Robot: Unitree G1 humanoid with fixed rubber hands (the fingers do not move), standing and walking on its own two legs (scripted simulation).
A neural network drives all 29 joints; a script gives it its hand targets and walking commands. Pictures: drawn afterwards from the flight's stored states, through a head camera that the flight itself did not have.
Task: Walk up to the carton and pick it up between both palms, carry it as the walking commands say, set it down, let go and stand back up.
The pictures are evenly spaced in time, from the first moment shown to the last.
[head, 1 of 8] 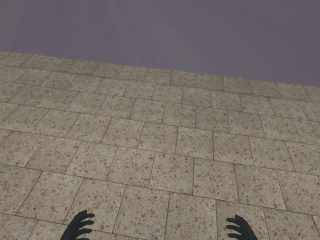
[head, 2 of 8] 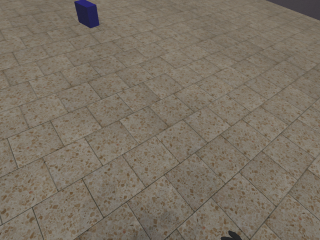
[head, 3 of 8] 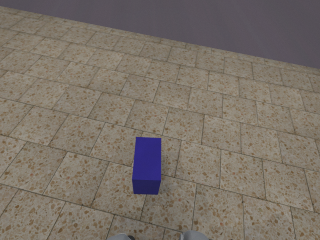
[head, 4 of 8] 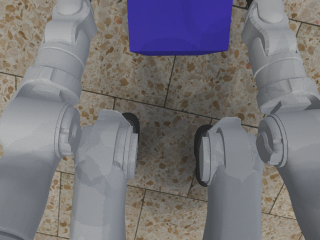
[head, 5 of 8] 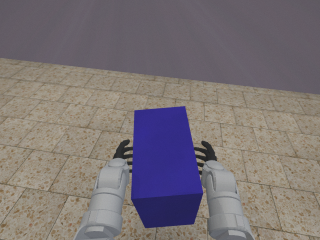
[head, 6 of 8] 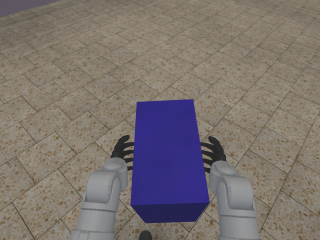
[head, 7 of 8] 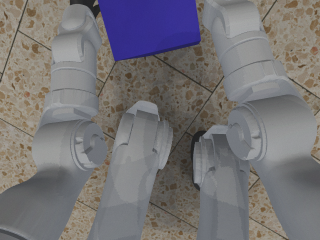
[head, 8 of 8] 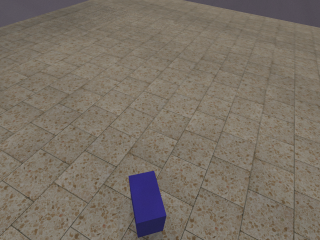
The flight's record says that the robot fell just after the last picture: no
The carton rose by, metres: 0.66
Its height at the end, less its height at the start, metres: +0.00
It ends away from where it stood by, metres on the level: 1.73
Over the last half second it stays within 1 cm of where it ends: yes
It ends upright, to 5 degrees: yes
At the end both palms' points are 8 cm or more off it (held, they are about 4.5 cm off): yes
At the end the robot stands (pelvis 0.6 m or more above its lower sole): yes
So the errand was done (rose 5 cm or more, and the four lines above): yes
